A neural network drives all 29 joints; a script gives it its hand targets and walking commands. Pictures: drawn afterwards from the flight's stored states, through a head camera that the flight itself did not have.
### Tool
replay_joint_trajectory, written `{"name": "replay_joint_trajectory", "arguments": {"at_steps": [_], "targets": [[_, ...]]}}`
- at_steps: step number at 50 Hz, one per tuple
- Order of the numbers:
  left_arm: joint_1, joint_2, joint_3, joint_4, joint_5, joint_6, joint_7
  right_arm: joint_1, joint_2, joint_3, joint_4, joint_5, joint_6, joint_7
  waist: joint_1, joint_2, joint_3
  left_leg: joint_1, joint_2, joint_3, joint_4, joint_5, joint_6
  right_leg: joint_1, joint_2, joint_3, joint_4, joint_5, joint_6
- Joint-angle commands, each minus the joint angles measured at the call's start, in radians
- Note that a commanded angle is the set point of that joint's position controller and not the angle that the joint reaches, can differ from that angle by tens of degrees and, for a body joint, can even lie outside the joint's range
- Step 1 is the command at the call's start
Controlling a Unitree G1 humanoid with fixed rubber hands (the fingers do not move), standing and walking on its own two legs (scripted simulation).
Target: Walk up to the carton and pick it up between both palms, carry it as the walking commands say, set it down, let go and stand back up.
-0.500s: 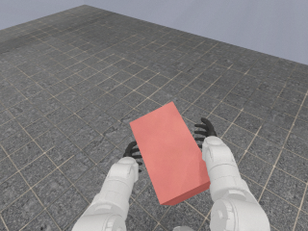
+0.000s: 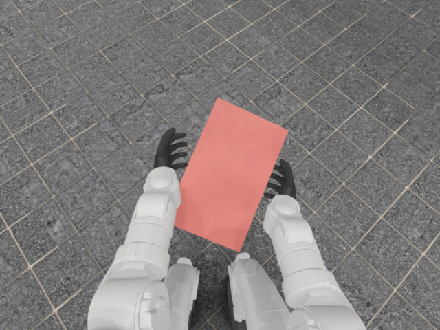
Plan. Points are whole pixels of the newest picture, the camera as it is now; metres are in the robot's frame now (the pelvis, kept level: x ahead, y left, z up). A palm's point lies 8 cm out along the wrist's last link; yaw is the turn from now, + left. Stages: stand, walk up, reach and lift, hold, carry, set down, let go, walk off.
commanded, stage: set down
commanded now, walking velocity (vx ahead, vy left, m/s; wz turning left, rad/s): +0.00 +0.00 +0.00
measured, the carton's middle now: (220, 174) +0.43 -0.02 -0.15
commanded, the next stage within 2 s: none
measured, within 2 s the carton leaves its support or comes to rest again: neither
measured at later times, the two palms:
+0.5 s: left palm (170, 187) +0.39 +0.09 -0.11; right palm (281, 195) +0.36 -0.15 -0.13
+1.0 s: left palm (184, 197) +0.41 +0.08 -0.25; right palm (270, 200) +0.39 -0.16 -0.27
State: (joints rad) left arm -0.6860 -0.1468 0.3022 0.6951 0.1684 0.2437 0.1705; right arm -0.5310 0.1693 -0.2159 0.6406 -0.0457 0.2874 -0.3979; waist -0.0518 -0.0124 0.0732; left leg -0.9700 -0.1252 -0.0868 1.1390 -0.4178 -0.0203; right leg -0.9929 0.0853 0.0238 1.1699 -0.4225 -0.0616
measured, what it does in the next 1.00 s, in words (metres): lowers itself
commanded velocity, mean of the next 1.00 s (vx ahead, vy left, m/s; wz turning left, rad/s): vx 0.00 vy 0.00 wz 0.00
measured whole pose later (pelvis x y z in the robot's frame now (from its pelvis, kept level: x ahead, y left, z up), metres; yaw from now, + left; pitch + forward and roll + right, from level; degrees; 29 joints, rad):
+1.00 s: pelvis -0.08 +0.04 -0.17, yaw +0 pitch +16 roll +1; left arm -1.07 -0.15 0.32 0.40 0.03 0.43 0.43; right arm -1.13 -0.14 -0.12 0.56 0.08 0.48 -0.30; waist -0.12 0.06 0.53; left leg -1.58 -0.19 0.02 1.76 -0.47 0.02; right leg -1.58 0.11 0.08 1.78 -0.48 0.05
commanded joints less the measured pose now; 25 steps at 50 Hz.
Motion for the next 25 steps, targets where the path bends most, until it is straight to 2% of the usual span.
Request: {"name": "replay_joint_trajectory", "arguments": {"at_steps": [1, 3, 4, 7, 8, 11, 14, 19, 25], "targets": [[-0.505, -1.07, -0.601, -0.033, -0.154, -0.025, -0.283, -1.007, 0.989, 0.69, -0.38, 0.173, -0.118, 0.371, 0.036, -0.029, -1.282, 0.245, -0.044, -0.034, -0.035, 0.302, 0.053, 0.741, -0.053, 0.203, -0.181, 0.49, 0.147], [-0.469, -1.074, -0.604, -0.003, -0.148, -0.02, -0.273, -1.024, 0.944, 0.678, -0.397, 0.188, -0.126, 0.377, 0.021, -0.011, -1.248, 0.233, -0.041, -0.049, -0.029, 0.31, 0.052, 0.7, -0.045, 0.182, -0.16, 0.518, 0.14], [-0.45, -1.075, -0.606, 0.022, -0.141, -0.019, -0.269, -1.012, 0.924, 0.662, -0.395, 0.186, -0.13, 0.38, 0.002, -0.003, -1.222, 0.221, -0.041, -0.054, -0.026, 0.312, 0.052, 0.677, -0.039, 0.169, -0.15, 0.535, 0.134], [-0.376, -1.074, -0.601, 0.1, -0.113, -0.031, -0.258, -0.951, 0.864, 0.619, -0.354, 0.181, -0.147, 0.398, -0.028, 0.033, -1.129, 0.17, -0.036, -0.062, -0.025, 0.326, 0.042, 0.61, -0.025, 0.137, -0.113, 0.606, 0.117], [-0.364, -1.067, -0.586, 0.122, -0.104, -0.039, -0.249, -0.949, 0.837, 0.604, -0.338, 0.176, -0.153, 0.405, -0.027, 0.034, -1.08, 0.155, -0.032, -0.063, -0.025, 0.323, 0.039, 0.572, -0.022, 0.128, -0.104, 0.603, 0.114], [-0.389, -1.053, -0.541, 0.191, -0.076, -0.07, -0.231, -0.953, 0.797, 0.53, -0.265, 0.149, -0.179, 0.427, -0.051, 0.027, -0.968, 0.082, -0.032, -0.059, -0.022, 0.27, 0.038, 0.47, 0.003, 0.093, -0.089, 0.529, 0.095], [-0.439, -1.041, -0.496, 0.213, -0.067, -0.107, -0.201, -0.99, 0.754, 0.477, -0.23, 0.119, -0.21, 0.442, -0.063, 0.011, -0.943, 0.056, -0.036, -0.055, -0.011, 0.241, 0.037, 0.397, 0.024, 0.068, -0.066, 0.465, 0.076], [-0.542, -1.018, -0.47, 0.156, -0.074, -0.137, -0.148, -1.028, 0.705, 0.454, -0.206, 0.113, -0.231, 0.457, -0.068, 0.014, -1.021, 0.088, -0.044, -0.045, 0.036, 0.222, 0.025, 0.304, 0.048, 0.044, 0.001, 0.382, 0.057], [-0.761, -1.033, -0.564, -0.041, -0.146, -0.127, -0.106, -1.074, 0.713, 0.486, -0.202, 0.146, -0.19, 0.462, -0.104, 0.046, -1.2, 0.173, -0.055, -0.034, 0.117, 0.193, 0.01, 0.166, 0.071, 0.007, 0.107, 0.291, 0.049]]}}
